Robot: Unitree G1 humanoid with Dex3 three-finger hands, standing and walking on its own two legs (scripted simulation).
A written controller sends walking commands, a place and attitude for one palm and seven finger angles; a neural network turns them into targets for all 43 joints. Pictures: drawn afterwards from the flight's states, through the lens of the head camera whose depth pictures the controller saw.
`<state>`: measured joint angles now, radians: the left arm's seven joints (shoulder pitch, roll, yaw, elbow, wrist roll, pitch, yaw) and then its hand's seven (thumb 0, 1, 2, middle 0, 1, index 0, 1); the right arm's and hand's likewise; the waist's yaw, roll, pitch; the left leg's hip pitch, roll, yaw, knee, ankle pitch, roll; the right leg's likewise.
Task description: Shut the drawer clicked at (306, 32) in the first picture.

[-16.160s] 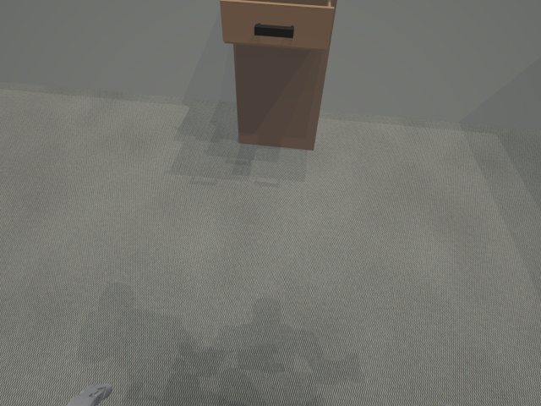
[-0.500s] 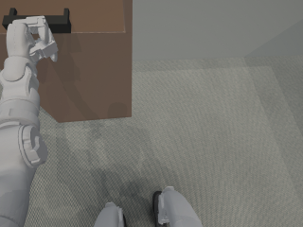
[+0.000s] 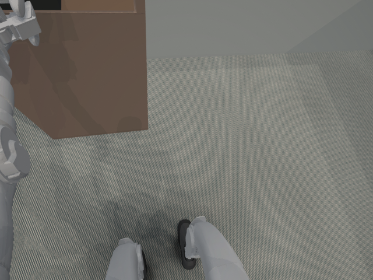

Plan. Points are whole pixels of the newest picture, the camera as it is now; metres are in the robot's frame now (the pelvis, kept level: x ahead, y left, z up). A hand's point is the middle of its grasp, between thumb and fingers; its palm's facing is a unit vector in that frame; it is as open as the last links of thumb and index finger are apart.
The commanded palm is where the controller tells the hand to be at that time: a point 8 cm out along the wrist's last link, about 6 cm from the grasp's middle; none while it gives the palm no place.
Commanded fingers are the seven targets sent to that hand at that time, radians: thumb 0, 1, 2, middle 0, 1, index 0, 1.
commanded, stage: pull the fist back off the drawer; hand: left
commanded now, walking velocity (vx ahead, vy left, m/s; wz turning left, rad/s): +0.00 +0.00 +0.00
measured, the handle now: out of the picture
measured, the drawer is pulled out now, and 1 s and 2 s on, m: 0.00 0.00 0.00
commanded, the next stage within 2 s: draw the hand back to the body in 0.56 s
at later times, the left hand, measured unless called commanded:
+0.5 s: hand (35, 24) +0.59 +0.17 +0.09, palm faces -0.02 -1.00 -0.02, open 3.2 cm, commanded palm +0.57 +0.20 +0.09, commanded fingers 0.00 0.90 0.90 -1.40 -1.60 -1.40 -1.60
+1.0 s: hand out of the picture +0.50 +0.20 +0.13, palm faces +0.00 -1.00 -0.04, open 3.3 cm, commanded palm +0.46 +0.24 +0.14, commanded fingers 0.00 0.90 0.90 -1.40 -1.60 -1.40 -1.60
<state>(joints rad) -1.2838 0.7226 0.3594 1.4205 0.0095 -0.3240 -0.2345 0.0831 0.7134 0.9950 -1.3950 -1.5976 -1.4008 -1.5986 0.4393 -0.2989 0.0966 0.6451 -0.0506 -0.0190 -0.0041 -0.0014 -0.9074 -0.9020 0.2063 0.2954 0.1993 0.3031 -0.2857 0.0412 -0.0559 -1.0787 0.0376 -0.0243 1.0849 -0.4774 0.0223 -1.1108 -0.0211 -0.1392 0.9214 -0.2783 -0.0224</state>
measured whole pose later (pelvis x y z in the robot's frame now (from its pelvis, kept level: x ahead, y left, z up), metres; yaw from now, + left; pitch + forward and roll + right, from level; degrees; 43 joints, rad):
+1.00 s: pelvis +0.08 +0.01 +0.05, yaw -2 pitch +17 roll -3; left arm -0.44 0.36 0.33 0.64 -0.20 -0.26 -0.25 0.02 0.89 0.90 -1.39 -1.60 -1.40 -1.60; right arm 0.39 -0.26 0.01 0.55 0.03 0.06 0.02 0.00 -0.91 -0.90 0.21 0.30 0.20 0.30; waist -0.08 0.06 -0.13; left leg -0.57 0.03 0.03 0.76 -0.49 0.03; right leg -0.66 0.00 -0.07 0.68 -0.32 0.00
